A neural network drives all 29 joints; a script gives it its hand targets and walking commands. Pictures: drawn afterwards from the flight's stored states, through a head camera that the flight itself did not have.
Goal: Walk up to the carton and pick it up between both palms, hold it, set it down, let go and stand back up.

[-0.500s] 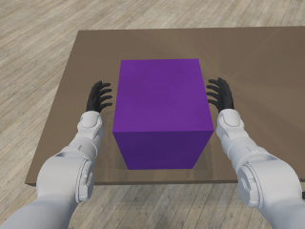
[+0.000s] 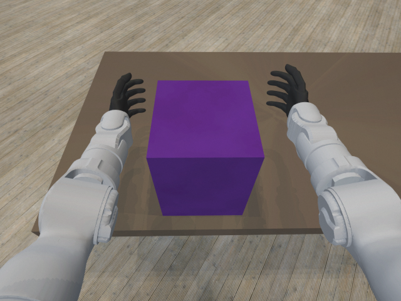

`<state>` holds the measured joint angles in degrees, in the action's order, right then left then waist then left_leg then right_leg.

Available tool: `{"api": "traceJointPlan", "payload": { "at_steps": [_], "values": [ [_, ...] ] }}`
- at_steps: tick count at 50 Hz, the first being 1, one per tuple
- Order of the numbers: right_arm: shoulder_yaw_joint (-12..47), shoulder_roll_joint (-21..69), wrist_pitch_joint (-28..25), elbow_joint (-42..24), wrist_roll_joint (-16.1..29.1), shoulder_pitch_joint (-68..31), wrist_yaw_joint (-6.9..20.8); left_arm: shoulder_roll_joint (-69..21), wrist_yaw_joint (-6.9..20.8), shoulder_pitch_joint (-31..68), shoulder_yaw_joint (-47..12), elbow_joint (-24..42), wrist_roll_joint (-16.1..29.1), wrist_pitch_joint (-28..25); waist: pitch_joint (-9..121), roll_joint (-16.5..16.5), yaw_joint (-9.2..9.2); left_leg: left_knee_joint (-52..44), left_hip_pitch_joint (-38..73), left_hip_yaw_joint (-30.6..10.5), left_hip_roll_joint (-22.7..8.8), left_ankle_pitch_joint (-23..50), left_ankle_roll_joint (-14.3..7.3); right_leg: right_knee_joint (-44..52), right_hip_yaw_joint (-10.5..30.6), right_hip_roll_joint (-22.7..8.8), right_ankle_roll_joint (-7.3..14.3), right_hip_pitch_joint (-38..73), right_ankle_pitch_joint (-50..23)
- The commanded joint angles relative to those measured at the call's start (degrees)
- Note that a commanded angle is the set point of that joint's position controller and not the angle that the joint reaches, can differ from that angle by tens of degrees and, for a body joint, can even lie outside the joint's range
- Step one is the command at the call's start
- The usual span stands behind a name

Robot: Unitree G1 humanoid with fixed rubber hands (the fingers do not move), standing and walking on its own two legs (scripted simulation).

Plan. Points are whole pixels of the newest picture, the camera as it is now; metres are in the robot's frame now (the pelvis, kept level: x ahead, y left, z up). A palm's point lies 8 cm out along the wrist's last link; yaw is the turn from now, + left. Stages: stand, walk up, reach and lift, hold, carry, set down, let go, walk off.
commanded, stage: set down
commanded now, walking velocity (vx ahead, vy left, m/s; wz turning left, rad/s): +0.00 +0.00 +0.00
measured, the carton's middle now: (202, 152) +0.45 +0.02 +0.01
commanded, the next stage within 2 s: none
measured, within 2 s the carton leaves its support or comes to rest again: neither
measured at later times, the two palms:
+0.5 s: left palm (99, 100) +0.46 +0.22 +0.16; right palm (304, 94) +0.46 -0.16 +0.18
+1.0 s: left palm (101, 173) +0.37 +0.22 +0.06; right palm (297, 168) +0.37 -0.17 +0.06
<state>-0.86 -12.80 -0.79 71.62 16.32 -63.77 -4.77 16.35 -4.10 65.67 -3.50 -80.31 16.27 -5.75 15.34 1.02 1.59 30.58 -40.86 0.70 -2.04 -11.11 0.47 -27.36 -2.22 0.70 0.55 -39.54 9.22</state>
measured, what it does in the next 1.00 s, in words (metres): stands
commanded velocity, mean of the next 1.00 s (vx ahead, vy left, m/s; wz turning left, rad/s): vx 0.00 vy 0.00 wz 0.00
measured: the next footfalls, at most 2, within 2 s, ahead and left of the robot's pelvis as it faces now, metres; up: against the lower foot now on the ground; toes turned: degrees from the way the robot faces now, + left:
none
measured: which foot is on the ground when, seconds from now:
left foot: down 0.00-1.00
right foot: down 0.00-1.00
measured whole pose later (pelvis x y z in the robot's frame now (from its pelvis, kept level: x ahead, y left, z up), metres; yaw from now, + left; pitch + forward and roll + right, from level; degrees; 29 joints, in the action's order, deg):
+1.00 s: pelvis -0.01 +0.00 +0.01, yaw +0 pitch +8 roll -1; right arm -1.6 -8.4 -0.5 47.9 14.7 -32.6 -8.0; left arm 14.0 -3.3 32.6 3.1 -50.4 11.9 -0.5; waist 5.1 0.0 -0.4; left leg 25.4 -23.3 0.9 -1.4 -10.1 0.1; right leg -21.9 -1.5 0.4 0.1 -21.9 8.0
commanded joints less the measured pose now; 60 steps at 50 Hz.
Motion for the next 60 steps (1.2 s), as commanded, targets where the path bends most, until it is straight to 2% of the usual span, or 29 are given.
{"api": "traceJointPlan", "payload": {
  "at_steps": [1, 6, 8, 13, 14, 15, 18, 19, 21, 22, 24, 25, 28, 30, 32, 33, 36, 38, 39, 42, 45, 46, 50, 51, 52, 53, 54, 58, 60],
  "values": [
    [-1.93, -11.57, 0.45, -7.23, -1.07, -29.89, -1.8, 10.16, -0.16, 33.39, 1.18, 6.94, -0.19, -0.12, 35.66, -2.9, -1.18, -2.23, 20.57, 1.14, 1.68, 14.98, 2.51, 0.89, 0.33, 0.44, -1.99, 22.68, -17.79],
    [-1.54, -9.52, 0.8, -12.84, -0.12, -30.71, -2.97, 11.39, -0.42, 34.56, 2.41, 9.56, -0.24, 1.41, 40.42, -2.03, -1.28, -3.54, 19.82, 1.3, 2.73, 17.16, 2.73, 0.68, 0.15, 0.31, -2.91, 30.67, -25.0],
    [-2.27, -10.35, 2.03, -12.27, -0.26, -31.7, -3.49, 12.05, -0.4, 35.24, 2.75, 10.26, -0.58, 1.82, 40.68, -2.55, -0.13, -3.88, 20.04, 1.72, 2.81, 16.54, 2.68, 0.36, 0.58, 0.07, -2.83, 31.62, -26.69],
    [-1.4, -10.15, 4.9, -14.72, 1.09, -32.3, -4.11, 13.07, -0.12, 35.33, 1.96, 11.91, 0.49, 5.21, 36.02, -4.18, 0.03, -4.63, 22.37, 0.94, 2.49, 15.09, 2.75, 2.08, -0.34, 0.37, -2.61, 29.81, -21.9],
    [-0.62, -10.05, 4.99, -15.75, 1.72, -32.5, -4.24, 13.12, -0.05, 35.29, 1.61, 12.36, 0.93, 5.66, 36.24, -3.47, -0.89, -4.16, 23.0, 0.99, 2.47, 16.34, 2.73, 2.64, 0.22, 0.49, -2.66, 30.11, -21.92],
    [-0.85, -10.22, 5.3, -16.35, 1.81, -32.72, -4.18, 12.82, -0.1, 33.02, 1.79, 12.37, 0.7, 5.92, 35.63, -2.34, -0.06, -4.18, 22.89, 1.03, 2.53, 15.99, 2.5, 2.14, 0.8, 0.49, -2.82, 30.3, -23.2],
    [-1.31, -9.9, 5.77, -18.99, 2.14, -32.26, -4.25, 13.03, 0.03, 36.31, 0.49, 18.43, 1.85, 6.53, 39.72, -5.51, 0.48, -3.55, 26.8, 0.73, 2.54, 20.69, 3.46, 2.17, -0.26, 1.29, -2.25, 31.28, -25.74],
    [-1.24, -9.86, 6.11, -18.57, 1.43, -31.63, -4.26, 12.11, -0.03, 35.42, 0.67, 19.5, 1.67, 7.03, 40.27, -5.48, 1.8, -3.2, 28.19, 0.5, 2.38, 21.33, 4.22, 2.7, -0.27, 1.37, -2.09, 30.73, -25.78],
    [-0.62, -9.35, 5.76, -19.63, 2.18, -28.5, -4.44, 10.66, 0.05, 31.19, 0.96, 23.43, 0.58, 8.11, 41.21, -5.84, 0.96, -2.36, 32.8, 0.5, 2.14, 27.14, 3.95, 2.82, -0.41, 1.81, -1.45, 30.17, -30.78],
    [-1.02, -10.86, 6.54, -19.86, 2.04, -30.15, -4.37, 11.42, -0.07, 34.59, 1.76, 24.08, 0.73, 8.85, 40.11, -6.25, 1.32, -3.17, 32.13, 0.55, 2.39, 25.19, 4.58, 3.02, -0.29, 1.62, -1.68, 30.03, -28.69],
    [-1.08, -10.89, 8.16, -17.93, 1.9, -30.4, -4.19, 11.58, 0.08, 32.48, 2.36, 20.67, 0.17, 10.86, 33.49, -5.59, 1.53, -4.69, 31.27, 0.64, 2.22, 19.53, 3.82, 4.9, -0.49, 1.47, -1.93, 28.03, -22.03],
    [-0.28, -9.91, 8.3, -16.48, 1.83, -23.31, -4.33, 10.34, 0.49, 26.82, 3.01, 20.82, -1.22, 10.98, 30.46, -4.68, 0.55, -4.89, 31.52, -0.01, 2.23, 20.05, 3.1, 5.27, -0.06, 1.47, -1.79, 29.08, -21.89],
    [0.94, -9.61, 7.23, -14.4, 1.44, -20.91, -4.31, 10.04, 1.21, 21.63, 4.69, 20.16, -2.79, 11.17, 25.59, -5.58, -0.01, -6.06, 31.37, 0.89, 2.31, 20.82, 3.25, 6.46, -0.15, 1.24, -1.73, 31.52, -21.61],
    [1.62, -7.74, 5.62, -15.46, 1.44, -15.4, -4.46, 8.65, 1.81, 16.17, 5.86, 22.9, -4.4, 9.9, 24.21, -3.35, -0.91, -6.35, 32.59, 0.81, 2.6, 23.04, 2.99, 6.44, 0.82, 1.17, -1.82, 34.03, -24.77],
    [0.08, -8.09, 4.06, -17.46, 0.75, -16.07, -4.48, 9.37, 1.94, 16.15, 6.86, 22.92, -5.39, 8.95, 23.61, -5.11, -0.3, -6.55, 31.68, 0.91, 3.17, 21.56, 3.0, 6.21, 0.47, 1.12, -2.32, 33.0, -22.82],
    [0.88, -6.98, 3.53, -17.31, 0.57, -14.43, -4.23, 8.83, 1.91, 15.56, 8.13, 24.19, -6.54, 8.02, 22.36, -6.54, -1.58, -6.83, 31.51, 1.06, 2.77, 21.03, 3.3, 6.23, 0.6, 1.08, -1.76, 33.73, -21.21],
    [-1.45, -6.24, 0.72, -22.52, -1.73, -9.55, -3.53, 7.01, 1.42, 10.8, 8.61, 31.85, -7.65, 5.31, 23.82, -5.85, -1.94, -6.69, 34.29, 1.42, 3.09, 21.85, 3.71, 7.27, -0.5, 1.3, -1.61, 31.95, -16.1],
    [-0.68, -5.44, -1.06, -26.02, -2.31, -4.67, -3.75, 7.07, 1.59, 3.95, 10.08, 33.58, -8.04, 3.79, 23.26, -3.11, -1.78, -5.68, 34.21, 1.17, 3.28, 23.52, 2.97, 5.48, 0.33, 0.96, -2.25, 34.56, -22.59],
    [-1.28, -4.77, -1.67, -27.47, -2.57, -5.31, -4.12, 7.55, 2.18, 5.74, 10.59, 35.84, -8.47, 2.82, 23.95, -3.69, -2.26, -5.86, 32.26, 1.45, 3.69, 23.05, 2.95, 5.42, 0.75, 0.72, -2.45, 35.96, -23.1],
    [-2.07, -5.58, -4.15, -33.24, -2.29, -1.97, -3.78, 6.34, 1.74, 1.12, 9.9, 41.55, -7.33, 1.79, 26.22, -2.91, -1.63, -5.03, 35.99, 1.5, 2.99, 25.26, 3.48, 5.08, -0.07, 1.64, -2.3, 33.65, -22.23],
    [-2.24, -5.08, -4.11, -38.41, -2.3, -2.17, -3.32, 7.17, 0.98, 2.03, 9.06, 44.3, -5.11, 1.31, 26.56, -3.41, -0.96, -5.23, 34.89, 1.11, 2.34, 18.68, 3.15, 5.87, -0.4, 1.66, -1.39, 30.58, -13.14],
    [-1.74, -4.41, -4.13, -39.45, -2.2, 0.81, -3.08, 6.59, 0.73, -1.21, 8.69, 45.68, -5.15, 1.44, 25.49, -2.45, -1.61, -5.11, 35.16, 0.57, 2.07, 18.89, 2.73, 6.15, -0.34, 1.89, -1.25, 30.9, -13.53],
    [-2.99, -4.59, -3.43, -43.24, -1.96, 1.79, -2.74, 7.08, 0.07, -0.5, 5.62, 49.13, -2.05, 0.72, 28.61, -3.4, -0.73, -4.95, 35.11, 0.19, 2.02, 14.66, 2.35, 5.44, 0.26, 1.28, -0.45, 27.27, -9.65],
    [-2.68, -4.83, -2.99, -44.06, -2.1, 0.25, -2.9, 8.44, -0.04, 1.18, 5.7, 49.29, -0.92, 0.55, 28.49, -2.58, -1.0, -5.14, 33.78, 0.29, 1.72, 12.99, 2.0, 4.97, 0.71, 1.46, -1.32, 26.51, -7.53],
    [-2.21, -3.63, -2.45, -43.57, -1.34, 2.9, -2.89, 7.28, 0.03, -2.05, 4.42, 47.06, -1.0, 0.82, 26.41, -2.19, -0.33, -5.1, 33.93, 0.05, 1.81, 10.7, 2.01, 5.41, 1.04, 1.15, -1.2, 26.75, -7.07],
    [-2.52, -3.38, -1.49, -41.97, -1.61, 0.28, -2.89, 7.45, 0.13, 0.97, 3.76, 46.43, 0.07, 1.2, 24.9, -4.01, -1.13, -6.01, 33.08, 0.29, 1.74, 9.23, 2.21, 5.46, 1.11, 0.85, -0.68, 26.06, -4.21],
    [-0.47, -2.34, -1.29, -40.66, -0.94, 8.47, -2.85, 6.11, 0.74, -7.51, 3.69, 45.62, -0.62, 1.77, 22.2, -1.86, -0.72, -5.76, 33.58, 0.16, 1.8, 10.59, 1.53, 5.44, 0.58, 1.13, -1.04, 27.86, -6.33],
    [1.74, -0.25, -3.76, -37.39, -0.04, 20.18, -3.51, 2.9, 3.21, -21.66, 7.96, 45.68, -5.46, 1.64, 15.07, -2.66, -2.25, -6.49, 35.93, -0.18, 2.04, 19.4, 1.85, 6.63, 2.15, 1.13, -0.93, 32.41, -12.79],
    [2.02, 0.19, -4.73, -34.17, -0.82, 23.83, -3.94, 2.93, 4.58, -24.67, 8.61, 42.81, -7.56, 1.87, 7.39, -2.96, -2.51, -7.99, 34.72, 0.96, 2.41, 17.2, 1.26, 8.56, 2.56, 0.66, -1.18, 32.92, -10.65]
  ]
}}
